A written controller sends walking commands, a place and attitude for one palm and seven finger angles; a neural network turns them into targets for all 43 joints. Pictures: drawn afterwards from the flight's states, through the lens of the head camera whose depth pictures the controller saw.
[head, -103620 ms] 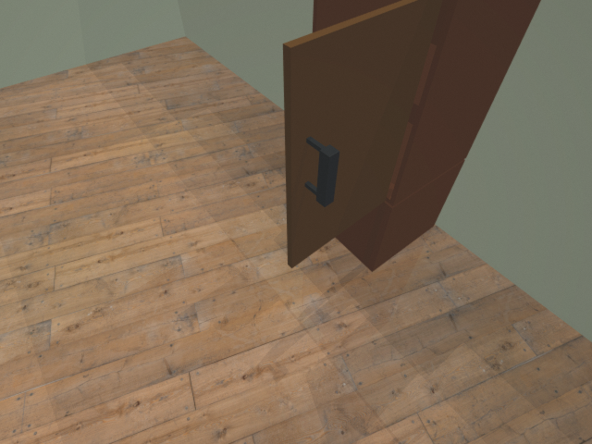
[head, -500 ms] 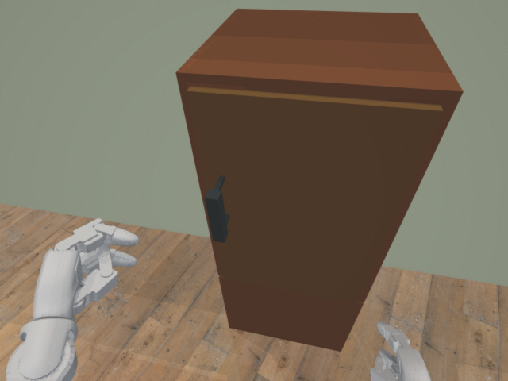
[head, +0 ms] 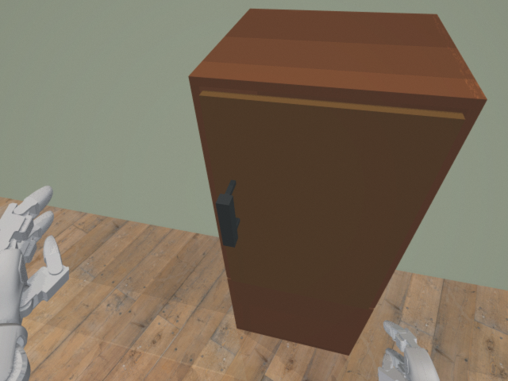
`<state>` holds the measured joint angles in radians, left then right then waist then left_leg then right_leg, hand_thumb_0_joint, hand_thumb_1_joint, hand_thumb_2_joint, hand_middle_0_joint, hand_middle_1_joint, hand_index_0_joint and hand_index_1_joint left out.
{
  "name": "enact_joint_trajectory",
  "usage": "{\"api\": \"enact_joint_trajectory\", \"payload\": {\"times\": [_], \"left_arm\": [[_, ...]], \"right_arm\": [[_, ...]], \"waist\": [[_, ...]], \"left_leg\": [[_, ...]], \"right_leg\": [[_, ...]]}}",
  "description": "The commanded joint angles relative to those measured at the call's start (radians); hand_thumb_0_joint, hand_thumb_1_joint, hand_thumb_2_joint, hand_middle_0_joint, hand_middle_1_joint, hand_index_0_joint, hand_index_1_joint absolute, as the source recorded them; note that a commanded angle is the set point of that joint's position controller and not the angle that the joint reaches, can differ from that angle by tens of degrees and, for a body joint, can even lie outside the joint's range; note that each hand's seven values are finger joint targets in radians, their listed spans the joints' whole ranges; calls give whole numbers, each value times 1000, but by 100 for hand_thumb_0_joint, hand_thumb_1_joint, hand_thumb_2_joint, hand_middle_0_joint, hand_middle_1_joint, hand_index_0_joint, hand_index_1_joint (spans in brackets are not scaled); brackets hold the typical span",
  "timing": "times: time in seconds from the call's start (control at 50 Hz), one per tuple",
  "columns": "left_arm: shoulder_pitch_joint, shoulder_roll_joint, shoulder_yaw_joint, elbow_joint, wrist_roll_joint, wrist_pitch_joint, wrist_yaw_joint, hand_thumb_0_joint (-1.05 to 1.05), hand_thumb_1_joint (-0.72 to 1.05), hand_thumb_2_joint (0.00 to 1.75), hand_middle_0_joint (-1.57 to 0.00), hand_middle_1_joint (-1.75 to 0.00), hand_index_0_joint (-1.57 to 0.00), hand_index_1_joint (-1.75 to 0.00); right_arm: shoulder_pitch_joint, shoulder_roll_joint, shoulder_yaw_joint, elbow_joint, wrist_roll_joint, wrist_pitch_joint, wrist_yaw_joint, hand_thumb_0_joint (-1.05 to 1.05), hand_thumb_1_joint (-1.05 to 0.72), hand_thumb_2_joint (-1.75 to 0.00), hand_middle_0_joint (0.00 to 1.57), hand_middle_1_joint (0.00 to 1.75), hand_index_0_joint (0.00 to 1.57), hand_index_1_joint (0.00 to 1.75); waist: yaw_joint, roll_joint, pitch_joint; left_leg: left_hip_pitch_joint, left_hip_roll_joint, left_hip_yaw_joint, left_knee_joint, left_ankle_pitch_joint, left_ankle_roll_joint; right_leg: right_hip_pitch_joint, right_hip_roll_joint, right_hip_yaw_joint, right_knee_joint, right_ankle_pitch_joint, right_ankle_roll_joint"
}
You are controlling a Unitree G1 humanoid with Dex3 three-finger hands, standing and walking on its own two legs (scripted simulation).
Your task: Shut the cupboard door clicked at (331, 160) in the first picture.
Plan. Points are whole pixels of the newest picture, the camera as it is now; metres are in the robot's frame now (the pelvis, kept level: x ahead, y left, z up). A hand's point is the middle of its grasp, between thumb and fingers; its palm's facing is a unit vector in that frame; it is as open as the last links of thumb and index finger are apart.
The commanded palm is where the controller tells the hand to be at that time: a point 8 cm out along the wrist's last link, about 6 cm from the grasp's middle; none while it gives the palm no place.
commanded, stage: draw the hand back to the body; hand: left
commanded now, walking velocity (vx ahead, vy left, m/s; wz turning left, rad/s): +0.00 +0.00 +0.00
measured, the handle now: (231, 213) +0.43 +0.11 +0.00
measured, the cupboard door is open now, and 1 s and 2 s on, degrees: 0 0 0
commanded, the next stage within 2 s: step back with the hand held close in 0.18 s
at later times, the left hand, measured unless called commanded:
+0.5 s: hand (79, 269) +0.20 +0.24 +0.16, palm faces +0.39 -0.80 -0.45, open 7.4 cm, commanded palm +0.14 +0.28 +0.18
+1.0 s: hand (44, 306) +0.15 +0.26 +0.16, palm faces +0.38 -0.80 -0.46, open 7.4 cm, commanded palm +0.09 +0.29 +0.18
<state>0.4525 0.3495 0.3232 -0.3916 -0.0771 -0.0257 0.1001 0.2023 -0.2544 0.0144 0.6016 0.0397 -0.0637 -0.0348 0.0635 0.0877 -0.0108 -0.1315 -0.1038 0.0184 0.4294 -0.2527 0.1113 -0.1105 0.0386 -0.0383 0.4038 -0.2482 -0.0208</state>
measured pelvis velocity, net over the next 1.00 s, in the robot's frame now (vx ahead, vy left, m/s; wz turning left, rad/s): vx -0.06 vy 0.00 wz -0.04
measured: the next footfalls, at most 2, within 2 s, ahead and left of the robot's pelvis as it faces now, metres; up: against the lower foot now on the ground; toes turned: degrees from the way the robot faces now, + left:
right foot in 1.76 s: -0.29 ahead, -0.13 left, +0.00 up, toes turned -4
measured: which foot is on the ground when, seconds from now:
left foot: down 0.00-1.00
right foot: down 0.00-1.00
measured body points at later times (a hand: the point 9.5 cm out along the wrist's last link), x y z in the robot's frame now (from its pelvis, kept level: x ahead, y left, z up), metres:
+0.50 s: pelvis +0.00 -0.01 +0.00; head -0.02 -0.04 +0.45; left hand +0.17 +0.28 +0.18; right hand +0.17 -0.26 -0.09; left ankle -0.01 +0.03 -0.74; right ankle -0.02 -0.11 -0.74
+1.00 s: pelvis -0.06 +0.00 -0.01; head -0.07 +0.01 +0.44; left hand +0.12 +0.30 +0.18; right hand +0.10 -0.26 -0.08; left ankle -0.01 +0.03 -0.74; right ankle -0.02 -0.11 -0.74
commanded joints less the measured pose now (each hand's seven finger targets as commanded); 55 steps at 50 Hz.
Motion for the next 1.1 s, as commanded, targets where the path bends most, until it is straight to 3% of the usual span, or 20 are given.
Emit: {"api": "enact_joint_trajectory", "payload": {"times": [0.0, 0.06, 0.08, 0.12, 0.22, 0.28, 0.3, 0.32, 0.34, 0.38, 0.54, 0.56, 0.6, 0.68, 0.74, 0.86, 1.02, 1.06, 1.08], "left_arm": [[-98, 220, 130, -246, -2, -69, 18, 0, 90, 90, -20, -30, -20, -30], [-87, 243, 151, -267, -1, -70, 22, 0, 90, 90, -20, -30, -20, -30], [-95, 225, 132, -283, -2, -69, 21, 0, 90, 90, -20, -30, -20, -30], [-86, 213, 127, -254, -4, -64, 21, 0, 90, 90, -20, -30, -20, -30], [-62, 194, 121, -186, -11, -55, 14, 0, 90, 90, -20, -30, -20, -30], [-64, 193, 120, -195, -14, -62, 10, 0, 90, 90, -20, -30, -20, -30], [-210, 347, 269, -300, -14, -118, 22, 0, 90, 90, -20, -30, -20, -30], [-88, 263, 214, -189, -25, -129, 19, 0, 90, 90, -20, -30, -20, -30], [-48, 223, 168, -178, -22, -132, 17, 0, 90, 90, -20, -30, -20, -30], [-25, 212, 155, -183, -19, -143, 19, 0, 90, 90, -20, -30, -20, -30], [27, 254, 189, -214, -12, -152, 36, 0, 90, 90, -20, -30, -20, -30], [26, 290, 223, -222, -13, -154, 41, 0, 90, 90, -20, -30, -20, -30], [44, 273, 210, -216, -15, -151, 43, 0, 90, 90, -20, -30, -20, -30], [74, 270, 213, -225, -13, -153, 53, 0, 90, 90, -20, -30, -20, -30], [74, 270, 203, -261, -6, -157, 59, 0, 90, 90, -20, -30, -20, -30], [48, 301, 235, -313, 16, -172, 68, 0, 90, 90, -20, -30, -20, -30], [-25, 245, 204, -261, 50, -181, 60, 0, 90, 90, -20, -30, -20, -30], [-42, 263, 224, -252, 58, -181, 59, 0, 90, 90, -20, -30, -20, -30], [-48, 241, 203, -260, 60, -182, 55, 0, 90, 90, -20, -30, -20, -30]], "right_arm": [[-118, -104, -40, -168, -5, -59, -6, 0, -90, -90, 20, 30, 20, 30], [-125, -101, -34, -161, -6, -69, -10, 0, -90, -90, 20, 30, 20, 30], [-126, -95, -32, -164, -3, -69, -9, 0, -90, -90, 20, 30, 20, 30], [-127, -93, -28, -159, -3, -70, -9, 0, -90, -90, 20, 30, 20, 30], [-122, -94, -32, -158, -1, -59, -7, 0, -90, -90, 20, 30, 20, 30], [-126, -95, -37, -164, 1, -56, -7, 0, -90, -90, 20, 30, 20, 30], [-129, -126, -49, -196, 2, -37, -13, 0, -90, -90, 20, 30, 20, 30], [-117, -104, -45, -172, -3, -24, -22, 0, -90, -90, 20, 30, 20, 30], [-121, -104, -47, -173, -4, -13, -20, 0, -90, -90, 20, 30, 20, 30], [-123, -110, -50, -173, -9, 0, -22, 0, -90, -90, 20, 30, 20, 30], [-115, -113, -74, -201, -1, 53, -40, 0, -90, -90, 20, 30, 20, 30], [-120, -116, -76, -200, -3, 57, -44, 0, -90, -90, 20, 30, 20, 30], [-118, -110, -76, -211, 0, 69, -46, 0, -90, -90, 20, 30, 20, 30], [-115, -105, -78, -213, 0, 83, -48, 0, -90, -90, 20, 30, 20, 30], [-113, -113, -76, -221, -2, 85, -48, 0, -90, -90, 20, 30, 20, 30], [-113, -128, -74, -221, -17, 66, -63, 0, -90, -90, 20, 30, 20, 30], [-83, -131, -80, -220, -25, 45, -68, 0, -90, -90, 20, 30, 20, 30], [-85, -136, -85, -218, -32, 41, -70, 0, -90, -90, 20, 30, 20, 30], [-84, -128, -83, -219, -31, 40, -69, 0, -90, -90, 20, 30, 20, 30]], "waist": [[-4, -13, -129], [2, 29, -125], [-4, 59, -118], [-7, 52, -61], [-12, -26, -14], [-10, -38, -48], [-46, 8, -37], [-51, -22, -57], [-55, -27, -57], [-58, -11, -84], [-60, -97, -171], [-58, -84, -180], [-62, -102, -173], [-68, -106, -169], [-68, -70, -141], [-60, 24, -102], [-73, 0, -39], [-67, -13, -32], [-72, -25, -29]], "left_leg": [[20, 163, -160, -82, 267, -126], [12, 159, -156, -77, 301, -127], [19, 159, -156, -78, 304, -131], [-3, 155, -152, -87, 279, -132], [-27, 150, -135, -87, 248, -123], [-15, 148, -125, -86, 225, -111], [-136, 169, -156, -68, 97, -65], [-109, 155, -156, -42, 73, -57], [-83, 155, -148, -31, 76, -56], [-78, 166, -153, -28, 127, -63], [-133, 196, -153, 10, 307, -57], [-137, 196, -151, 18, 333, -59], [-156, 198, -155, 29, 326, -56], [-210, 190, -150, 51, 222, -47], [-253, 196, -171, 36, 132, -36], [-396, 255, -250, -80, -24, -8], [-639, 309, -326, -202, -457, 27], [-680, 330, -345, -234, -502, 32], [-688, 330, -344, -225, -482, 34]], "right_leg": [[33, -39, 56, -19, 184, -12], [44, -36, 61, -22, 205, -17], [38, -38, 62, -21, 203, -17], [21, -34, 59, -31, 190, -20], [3, -32, 59, -45, 176, -20], [15, -36, 62, -48, 167, -17], [19, -97, 183, -42, 200, -19], [-23, -136, 203, -55, 167, -32], [-64, -146, 216, -72, 139, -31], [-74, -147, 201, -40, 167, -31], [-32, -139, 185, 93, 359, -10], [-28, -144, 187, 103, 391, -12], [-35, -147, 198, 114, 387, -12], [-40, -167, 229, 103, 360, -8], [-65, -160, 247, 93, 253, -10], [-11, -79, 200, 156, 130, 6], [83, -35, 173, 260, -15, 14], [106, -15, 149, 294, -19, 20], [109, -17, 146, 301, 1, 18]]}}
